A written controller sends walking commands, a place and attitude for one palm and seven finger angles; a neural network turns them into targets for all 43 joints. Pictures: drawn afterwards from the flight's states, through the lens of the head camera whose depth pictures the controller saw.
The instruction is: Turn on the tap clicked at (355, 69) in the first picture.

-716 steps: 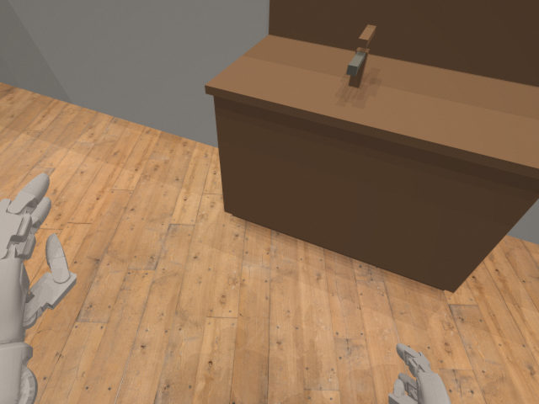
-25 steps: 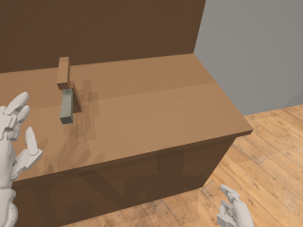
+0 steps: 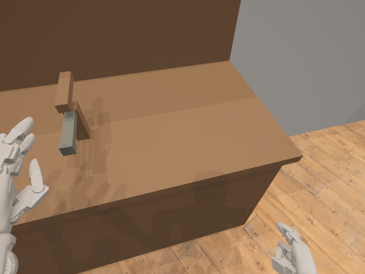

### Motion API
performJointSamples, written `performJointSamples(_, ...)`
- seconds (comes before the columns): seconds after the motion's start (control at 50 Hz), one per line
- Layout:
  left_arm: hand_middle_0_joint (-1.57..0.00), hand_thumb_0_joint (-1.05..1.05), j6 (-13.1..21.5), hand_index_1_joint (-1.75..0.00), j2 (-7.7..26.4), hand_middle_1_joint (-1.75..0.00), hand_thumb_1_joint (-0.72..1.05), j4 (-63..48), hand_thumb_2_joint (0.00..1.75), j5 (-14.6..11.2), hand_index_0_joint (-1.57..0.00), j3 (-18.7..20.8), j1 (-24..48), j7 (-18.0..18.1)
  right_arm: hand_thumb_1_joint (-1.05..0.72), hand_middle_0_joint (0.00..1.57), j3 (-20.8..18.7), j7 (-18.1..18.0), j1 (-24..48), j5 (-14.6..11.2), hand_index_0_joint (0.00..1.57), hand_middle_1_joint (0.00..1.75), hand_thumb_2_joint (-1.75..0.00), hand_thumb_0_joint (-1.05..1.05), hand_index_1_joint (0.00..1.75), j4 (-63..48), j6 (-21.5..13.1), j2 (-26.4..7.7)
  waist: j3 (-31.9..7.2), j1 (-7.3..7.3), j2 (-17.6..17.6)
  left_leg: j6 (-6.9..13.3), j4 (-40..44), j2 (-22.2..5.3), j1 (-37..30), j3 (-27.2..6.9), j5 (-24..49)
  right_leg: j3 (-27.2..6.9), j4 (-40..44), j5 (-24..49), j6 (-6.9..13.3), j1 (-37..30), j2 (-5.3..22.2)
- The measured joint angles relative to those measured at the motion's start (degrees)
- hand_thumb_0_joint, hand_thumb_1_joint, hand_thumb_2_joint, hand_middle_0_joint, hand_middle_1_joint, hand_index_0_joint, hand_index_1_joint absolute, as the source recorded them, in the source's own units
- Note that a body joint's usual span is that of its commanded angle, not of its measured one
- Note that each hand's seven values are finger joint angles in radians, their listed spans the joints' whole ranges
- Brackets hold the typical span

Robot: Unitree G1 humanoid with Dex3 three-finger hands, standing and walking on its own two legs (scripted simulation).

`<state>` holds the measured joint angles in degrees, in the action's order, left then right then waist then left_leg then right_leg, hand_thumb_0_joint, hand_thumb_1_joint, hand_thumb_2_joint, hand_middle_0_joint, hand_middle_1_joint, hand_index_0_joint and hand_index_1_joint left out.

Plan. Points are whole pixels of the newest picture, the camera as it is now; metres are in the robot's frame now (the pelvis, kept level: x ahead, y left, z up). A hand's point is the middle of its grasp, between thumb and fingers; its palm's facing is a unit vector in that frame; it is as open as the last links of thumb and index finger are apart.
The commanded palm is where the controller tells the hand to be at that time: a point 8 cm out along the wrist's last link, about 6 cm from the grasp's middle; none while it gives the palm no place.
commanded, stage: come to a stop and stand still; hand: left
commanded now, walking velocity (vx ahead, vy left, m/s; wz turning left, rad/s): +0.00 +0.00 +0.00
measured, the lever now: (68, 147) +0.36 +0.29 +0.07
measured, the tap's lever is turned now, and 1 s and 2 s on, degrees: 0 0 0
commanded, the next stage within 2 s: look again from close up in 0.80 s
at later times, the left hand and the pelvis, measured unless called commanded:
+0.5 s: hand (5, 180) +0.22 +0.31 +0.16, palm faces +0.41 -0.84 -0.36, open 7.4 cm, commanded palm +0.16 +0.32 +0.17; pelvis -0.01 +0.05 +0.00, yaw -1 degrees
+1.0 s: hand (17, 177) +0.23 +0.29 +0.16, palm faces +0.38 -0.85 -0.37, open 7.4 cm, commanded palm +0.17 +0.32 +0.17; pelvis +0.01 +0.04 +0.00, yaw -1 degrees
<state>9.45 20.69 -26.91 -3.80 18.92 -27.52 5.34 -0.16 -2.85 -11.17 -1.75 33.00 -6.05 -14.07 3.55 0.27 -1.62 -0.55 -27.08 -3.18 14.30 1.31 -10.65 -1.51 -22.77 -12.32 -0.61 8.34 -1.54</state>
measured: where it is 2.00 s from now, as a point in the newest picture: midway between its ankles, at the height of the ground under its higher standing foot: outside the picture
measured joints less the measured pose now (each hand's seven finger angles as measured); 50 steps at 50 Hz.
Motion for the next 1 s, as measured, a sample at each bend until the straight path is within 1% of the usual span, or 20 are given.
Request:
performJointSamples(0.04,-0.22,0.01,0.16,-0.31,0.0,-0.3,0.89,0.09,0.9,0.01,-0.21,0.13,0.09,0.1,-0.9,0.2,-0.09,-0.05,0.01,0.01,0.2,0.3,-0.9,0.02,0.3,-0.05,0.07,-0.01,0.1,0.09,0.12,0.2,0.19,0.26,-0.11,0.13,0.08,-0.1,0.02,-0.01,-0.2,-0.03,0.27)
performJointSamples(0.06,-0.22,0.01,0.0,-0.31,1.92,-0.3,0.89,0.85,0.9,2.05,-0.21,0.95,2.91,-1.2,-0.9,0.2,-0.72,-0.22,-0.78,0.81,0.2,0.3,-0.9,0.02,0.3,-0.29,-0.64,0.17,0.33,1.32,0.15,0.38,-0.5,0.05,0.58,0.09,-0.01,0.02,0.18,0.15,-0.3,0.19,0.09)
performJointSamples(0.08,-0.22,0.01,1.46,-0.31,4.65,-0.31,0.89,3.26,0.9,2.86,-0.22,2.43,7.0,-2.15,-0.9,0.2,-0.91,-0.28,-1.07,1.2,0.2,0.3,-0.9,0.02,0.3,0.38,-1.37,0.55,0.45,2.43,0.77,0.54,-0.85,0.14,1.32,-0.17,0.01,0.12,-0.15,0.26,-0.26,0.91,0.09)
performJointSamples(0.1,-0.22,0.01,2.61,-0.31,6.33,-0.31,0.89,5.99,0.9,2.6,-0.22,3.98,10.64,-2.16,-0.9,0.2,-0.84,0.1,-0.8,0.96,0.2,0.3,-0.9,0.02,0.3,1.02,-1.46,0.94,0.72,3.21,1.59,-0.05,-0.34,0.35,1.3,-0.05,0.47,-0.15,-0.9,0.19,-0.18,1.61,0.29)
performJointSamples(0.12,-0.22,0.01,2.99,-0.31,6.81,-0.31,0.89,8.17,0.9,2.18,-0.22,5.39,13.32,-1.74,-0.9,0.2,-0.72,0.63,-0.42,0.73,0.2,0.3,-0.9,0.02,0.3,1.24,-1.43,1.19,0.94,3.62,2.16,-0.08,-0.02,0.55,1.23,0.43,0.77,-0.63,-1.54,0.1,-0.22,2.16,0.51)
performJointSamples(0.14,-0.22,0.01,2.84,-0.31,6.44,-0.31,0.89,9.33,0.9,1.7,-0.22,6.54,14.76,-1.14,-0.9,0.2,-0.61,1.22,-0.04,0.53,0.2,0.3,-0.9,0.02,0.3,1.14,-1.48,1.34,1.1,3.67,2.42,0.2,0.04,0.67,1.12,1.01,0.83,-1.2,-1.94,0.07,-0.43,2.46,0.67)
performJointSamples(0.16,-0.22,0.01,2.5,-0.31,5.52,-0.3,0.89,9.45,0.9,1.32,-0.22,7.13,15.05,-0.51,-0.9,0.2,-0.54,1.79,0.24,0.4,0.2,0.3,-0.9,0.02,0.3,0.83,-1.64,1.43,1.15,3.46,2.46,0.59,-0.04,0.77,1.03,1.59,0.74,-1.77,-2.13,0.08,-0.73,2.6,0.81)
performJointSamples(0.2,-0.21,0.01,2.06,-0.3,2.85,-0.3,0.9,7.45,0.9,0.98,-0.21,6.26,13.06,0.29,-0.9,0.2,-0.46,2.65,0.5,0.22,0.2,0.3,-0.9,0.02,0.3,0.09,-2.18,1.65,1.0,2.74,2.4,1.35,-0.15,1.07,0.74,2.68,0.42,-2.82,-2.17,0.18,-1.39,2.61,1.19)
performJointSamples(0.24,-0.21,0.01,2.18,-0.3,0.42,-0.3,0.9,4.56,0.9,1.3,-0.21,3.37,9.42,0.18,-0.9,0.2,-0.2,2.98,0.4,0.25,0.2,0.3,-0.9,0.02,0.3,-0.62,-2.6,2.04,0.62,1.82,2.51,1.99,-0.23,1.53,0.62,3.37,0.16,-3.47,-2.14,0.17,-1.93,2.6,1.69)
performJointSamples(0.28,-0.21,0.01,2.75,-0.3,-0.78,-0.3,0.9,2.56,0.9,1.93,-0.21,0.44,6.04,-0.57,-0.9,0.2,0.28,2.81,0.07,0.48,0.2,0.3,-0.9,0.02,0.3,-1.12,-2.74,2.62,0.24,1.18,2.92,2.48,-0.35,1.92,0.78,3.69,-0.03,-3.76,-1.96,0.13,-2.26,2.64,2.1)
performJointSamples(0.3,-0.21,0.01,2.97,-0.3,-0.73,-0.3,0.9,1.96,0.9,2.25,-0.21,-0.4,4.76,-0.95,-0.9,0.2,0.61,2.59,-0.06,0.59,0.2,0.3,-0.9,0.02,0.3,-1.24,-2.69,2.97,0.21,0.96,3.27,2.67,-0.36,2.08,0.87,3.76,-0.07,-3.81,-1.84,0.14,-2.32,2.66,2.27)
performJointSamples(0.34,-0.21,0.01,3.48,-0.3,0.2,-0.3,0.9,1.66,0.9,2.63,-0.21,-0.74,3.57,-1.4,-0.9,0.2,1.15,2.12,-0.44,0.8,0.2,0.3,-0.9,0.02,0.3,-1.38,-2.55,3.7,0.44,0.81,4.02,3.02,-0.42,2.39,1.13,3.64,-0.04,-3.64,-1.8,0.06,-2.11,2.76,2.55)
performJointSamples(0.44,-0.22,0.01,3.93,-0.31,2.16,-0.31,0.89,1.98,0.9,2.61,-0.22,2.76,5.66,-0.59,-0.9,0.2,2.12,1.79,-1.22,1.1,0.2,0.3,-0.9,0.02,0.3,-0.66,-2.96,4.59,1.74,1.83,4.94,3.57,-1.37,2.82,1.83,2.84,-0.35,-2.75,-1.69,-0.12,-1.67,2.56,2.92)
performJointSamples(0.5,-0.22,0.01,4.06,-0.31,1.36,-0.3,0.89,1.07,0.9,2.53,-0.22,3.94,7.11,0.37,-0.9,0.2,2.39,2.19,-1.28,1.22,0.2,0.3,-0.9,0.02,0.3,0.36,-3.42,4.62,1.94,2.56,4.91,3.76,-1.74,2.92,1.93,2.53,-0.71,-2.42,-0.87,0.1,-1.93,2.0,3.03)
performJointSamples(0.56,-0.21,0.01,4.17,-0.31,-0.09,-0.3,0.89,0.01,0.9,2.75,-0.21,3.18,7.62,0.9,-0.9,0.2,2.35,2.55,-0.98,1.28,0.2,0.3,-0.9,0.02,0.3,1.02,-3.57,4.59,1.64,2.81,4.78,3.95,-1.66,3.16,1.76,2.46,-0.93,-2.29,-0.29,0.15,-1.91,1.54,3.27)
performJointSamples(0.62,-0.21,0.01,4.12,-0.3,-0.67,-0.3,0.9,-0.19,0.9,3.03,-0.21,2.09,7.26,0.92,-0.9,0.21,2.27,2.67,-0.17,1.29,0.2,0.3,-0.9,0.02,0.3,1.18,-3.29,4.65,1.26,2.54,4.69,4.07,-1.54,3.32,1.52,2.56,-1.12,-2.36,0.14,0.16,-2.33,1.18,3.48)
performJointSamples(0.68,-0.21,0.01,3.7,-0.3,-0.45,-0.3,0.9,0.15,0.9,2.95,-0.21,1.44,6.67,0.68,-0.9,0.21,2.05,2.63,0.66,1.23,0.2,0.3,-0.9,0.02,0.3,0.71,-2.78,4.72,1.02,2.02,4.54,4.1,-1.46,3.35,1.28,2.67,-1.29,-2.45,0.42,0.17,-2.62,0.89,3.54)
performJointSamples(0.74,-0.21,0.01,3.3,-0.3,0.36,-0.3,0.89,0.4,0.9,2.68,-0.21,1.63,5.79,0.48,-0.9,0.2,1.91,2.44,1.34,1.09,0.2,0.3,-0.9,0.02,0.3,0.06,-2.29,4.68,0.97,1.43,4.41,4.04,-1.34,3.31,1.12,2.68,-1.36,-2.45,0.73,0.22,-2.93,0.65,3.53)
performJointSamples(0.8,-0.21,0.01,2.97,-0.3,0.94,-0.3,0.89,0.04,0.9,2.41,-0.21,2.0,4.85,0.38,-0.9,0.2,1.67,2.29,1.54,0.94,0.2,0.3,-0.9,0.02,0.3,-0.47,-1.94,4.45,1.01,1.21,4.34,3.93,-1.21,3.21,0.99,2.65,-1.37,-2.43,1.0,0.32,-3.15,0.47,3.45)
performJointSamples(1.0,-0.21,0.01,3.08,-0.31,0.43,-0.3,0.89,-0.24,0.9,2.19,-0.21,1.81,4.11,0.74,-0.9,0.2,0.84,1.65,0.66,0.68,0.2,0.3,-0.9,0.02,0.3,-0.29,-1.07,3.09,0.79,1.77,3.36,3.34,-0.4,2.95,0.47,2.19,-0.98,-1.98,1.29,0.33,-3.15,0.09,3.17)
